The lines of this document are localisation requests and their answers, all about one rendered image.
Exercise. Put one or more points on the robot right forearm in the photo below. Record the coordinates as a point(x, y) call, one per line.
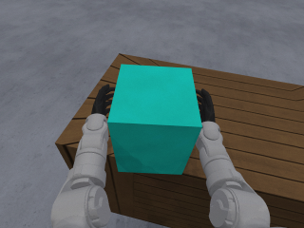
point(216, 163)

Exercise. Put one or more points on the left robot upper arm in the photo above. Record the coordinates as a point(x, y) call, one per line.
point(85, 207)

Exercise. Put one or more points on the pedestal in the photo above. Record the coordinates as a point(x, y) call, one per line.
point(262, 126)

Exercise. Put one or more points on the robot left hand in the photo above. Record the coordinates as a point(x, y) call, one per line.
point(100, 105)

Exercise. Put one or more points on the carton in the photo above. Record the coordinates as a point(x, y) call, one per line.
point(154, 119)

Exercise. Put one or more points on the robot right hand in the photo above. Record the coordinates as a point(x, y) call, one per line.
point(206, 107)

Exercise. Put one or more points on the right robot upper arm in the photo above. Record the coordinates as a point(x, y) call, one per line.
point(233, 208)

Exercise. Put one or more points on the robot left forearm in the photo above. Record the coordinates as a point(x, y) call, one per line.
point(89, 163)

